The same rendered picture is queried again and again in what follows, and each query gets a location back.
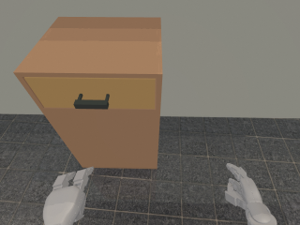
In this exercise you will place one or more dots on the robot left hand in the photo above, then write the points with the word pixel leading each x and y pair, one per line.
pixel 65 204

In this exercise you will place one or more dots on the drawer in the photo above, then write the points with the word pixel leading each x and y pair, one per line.
pixel 124 93

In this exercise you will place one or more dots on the handle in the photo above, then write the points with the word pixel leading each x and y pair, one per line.
pixel 92 104

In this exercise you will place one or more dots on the robot right hand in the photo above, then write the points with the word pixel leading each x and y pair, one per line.
pixel 243 192

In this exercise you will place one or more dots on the cabinet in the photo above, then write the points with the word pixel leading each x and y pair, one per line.
pixel 102 47

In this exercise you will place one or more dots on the robot right forearm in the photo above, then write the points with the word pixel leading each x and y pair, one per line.
pixel 258 213

